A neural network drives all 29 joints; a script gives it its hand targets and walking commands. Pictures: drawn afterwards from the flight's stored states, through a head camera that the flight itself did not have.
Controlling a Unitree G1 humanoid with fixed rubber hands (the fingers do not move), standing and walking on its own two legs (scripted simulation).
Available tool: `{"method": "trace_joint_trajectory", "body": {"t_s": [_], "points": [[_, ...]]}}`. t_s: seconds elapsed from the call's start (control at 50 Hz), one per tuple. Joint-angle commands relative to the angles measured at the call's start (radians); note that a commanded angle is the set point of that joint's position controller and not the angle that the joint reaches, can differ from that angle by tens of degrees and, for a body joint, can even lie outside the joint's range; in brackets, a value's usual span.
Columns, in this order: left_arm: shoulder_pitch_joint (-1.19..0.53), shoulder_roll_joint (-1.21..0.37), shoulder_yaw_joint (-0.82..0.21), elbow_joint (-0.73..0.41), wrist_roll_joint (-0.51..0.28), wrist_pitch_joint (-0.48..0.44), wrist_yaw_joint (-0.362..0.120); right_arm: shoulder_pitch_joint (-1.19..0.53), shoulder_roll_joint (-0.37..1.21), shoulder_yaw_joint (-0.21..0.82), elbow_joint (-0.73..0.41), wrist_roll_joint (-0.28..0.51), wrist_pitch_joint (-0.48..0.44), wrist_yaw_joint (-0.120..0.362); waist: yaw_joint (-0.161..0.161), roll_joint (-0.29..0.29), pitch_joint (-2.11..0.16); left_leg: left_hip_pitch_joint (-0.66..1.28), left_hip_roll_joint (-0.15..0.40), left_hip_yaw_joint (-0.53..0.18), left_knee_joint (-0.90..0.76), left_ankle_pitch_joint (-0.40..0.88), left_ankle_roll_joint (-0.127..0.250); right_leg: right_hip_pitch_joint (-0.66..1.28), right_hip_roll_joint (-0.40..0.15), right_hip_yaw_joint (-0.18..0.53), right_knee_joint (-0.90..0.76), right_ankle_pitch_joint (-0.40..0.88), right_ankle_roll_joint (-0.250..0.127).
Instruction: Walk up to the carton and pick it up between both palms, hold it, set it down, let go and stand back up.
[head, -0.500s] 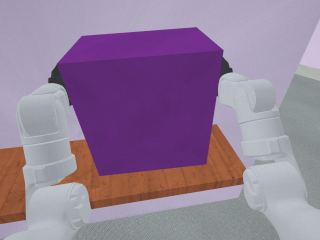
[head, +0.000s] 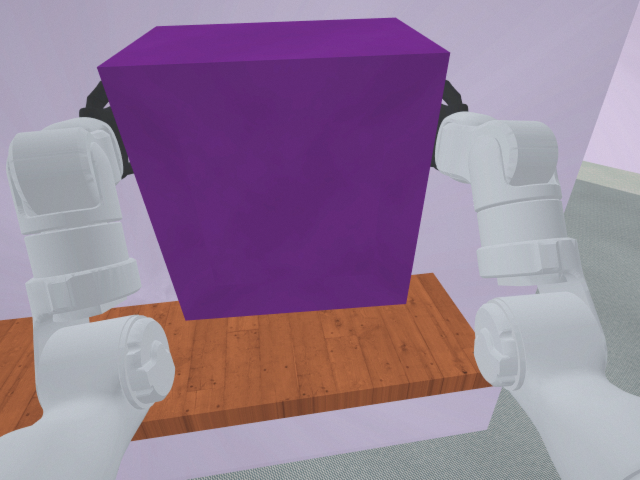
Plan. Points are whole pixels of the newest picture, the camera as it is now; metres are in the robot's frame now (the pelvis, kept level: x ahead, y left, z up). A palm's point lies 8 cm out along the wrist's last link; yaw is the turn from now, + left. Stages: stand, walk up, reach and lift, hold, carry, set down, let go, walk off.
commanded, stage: hold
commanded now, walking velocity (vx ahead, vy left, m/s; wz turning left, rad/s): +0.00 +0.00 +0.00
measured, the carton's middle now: (288, 172) +0.34 +0.02 +0.31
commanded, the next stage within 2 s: none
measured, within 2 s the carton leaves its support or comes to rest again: neither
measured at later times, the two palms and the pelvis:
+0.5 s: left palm (136, 211) +0.32 +0.19 +0.28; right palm (438, 184) +0.35 -0.16 +0.29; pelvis +0.00 +0.00 +0.00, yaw -1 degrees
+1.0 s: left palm (117, 142) +0.32 +0.18 +0.36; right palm (455, 141) +0.34 -0.17 +0.34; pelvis -0.01 +0.01 +0.00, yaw +0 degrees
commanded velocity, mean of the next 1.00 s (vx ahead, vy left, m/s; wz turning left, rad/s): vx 0.00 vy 0.00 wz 0.00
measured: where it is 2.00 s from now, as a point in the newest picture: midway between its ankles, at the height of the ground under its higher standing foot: outside the picture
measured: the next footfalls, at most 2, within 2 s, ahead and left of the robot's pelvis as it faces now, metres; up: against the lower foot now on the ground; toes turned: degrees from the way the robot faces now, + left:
none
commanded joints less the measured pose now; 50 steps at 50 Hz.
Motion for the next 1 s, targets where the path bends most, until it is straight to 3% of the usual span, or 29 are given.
{"method": "trace_joint_trajectory", "body": {"t_s": [0.0,0.12,0.18,0.34,0.44,0.54,0.66,0.74,0.86,0.96,0.98], "points": [[-0.682,-0.293,-0.201,-0.011,-0.216,-0.086,-0.192,-0.727,0.274,0.080,-0.168,0.125,-0.065,0.157,0.007,-0.038,-0.168,-0.015,0.069,-0.008,-0.013,-0.053,0.044,-0.029,-0.009,-0.004,-0.040,-0.040,0.081],[-0.650,-0.313,-0.208,-0.022,-0.217,-0.110,-0.183,-0.734,0.285,0.125,-0.207,0.139,-0.081,0.184,0.022,-0.034,-0.265,-0.030,0.065,-0.007,-0.019,-0.010,0.029,0.000,-0.005,0.001,-0.034,0.025,0.065],[-0.641,-0.350,-0.255,-0.094,-0.246,-0.120,-0.165,-0.738,0.333,0.191,-0.270,0.166,-0.090,0.184,0.030,-0.057,-0.355,0.011,0.056,-0.002,-0.015,0.086,0.021,0.023,-0.003,0.010,-0.030,0.122,0.060],[-0.634,-0.457,-0.439,-0.406,-0.358,-0.096,-0.103,-0.747,0.446,0.319,-0.503,0.286,-0.107,0.154,0.004,-0.012,-0.592,0.181,0.056,-0.017,0.042,0.347,-0.007,0.052,-0.006,0.017,-0.007,0.333,0.053],[-0.608,-0.450,-0.467,-0.477,-0.366,-0.052,-0.069,-0.730,0.456,0.333,-0.539,0.298,-0.098,0.133,-0.001,-0.006,-0.559,0.211,0.053,-0.018,0.047,0.323,-0.001,0.041,-0.022,0.024,-0.006,0.317,0.070],[-0.600,-0.399,-0.428,-0.403,-0.322,-0.008,-0.071,-0.688,0.432,0.292,-0.414,0.275,-0.074,0.114,-0.004,0.039,-0.362,0.152,0.060,-0.013,0.021,0.188,0.009,0.030,-0.049,0.051,-0.024,0.202,0.086],[-0.646,-0.352,-0.346,-0.218,-0.276,-0.004,-0.112,-0.719,0.379,0.199,-0.286,0.213,-0.053,0.095,-0.008,0.022,-0.172,0.034,0.068,-0.008,0.003,0.018,0.037,0.003,-0.057,0.043,-0.028,0.039,0.099],[-0.692,-0.317,-0.287,-0.103,-0.255,-0.030,-0.137,-0.741,0.344,0.127,-0.203,0.179,-0.048,0.113,-0.013,0.022,-0.138,-0.013,0.076,-0.001,0.006,-0.046,0.047,-0.016,-0.056,0.042,-0.022,-0.034,0.103],[-0.712,-0.299,-0.202,0.021,-0.226,-0.074,-0.165,-0.767,0.296,0.082,-0.148,0.145,-0.053,0.150,0.008,-0.027,-0.171,-0.050,0.071,-0.003,0.018,-0.057,0.043,-0.028,-0.029,0.013,-0.014,-0.042,0.086],[-0.686,-0.294,-0.168,0.044,-0.211,-0.096,-0.182,-0.754,0.279,0.102,-0.136,0.146,-0.058,0.175,0.026,-0.063,-0.210,-0.050,0.066,0.001,0.015,-0.029,0.037,-0.024,-0.004,0.000,-0.011,0.002,0.072],[-0.672,-0.302,-0.174,0.041,-0.215,-0.095,-0.181,-0.755,0.276,0.105,-0.145,0.155,-0.061,0.178,0.032,-0.047,-0.215,-0.049,0.067,-0.001,0.006,-0.022,0.034,-0.018,0.000,0.003,-0.009,0.022,0.068]]}}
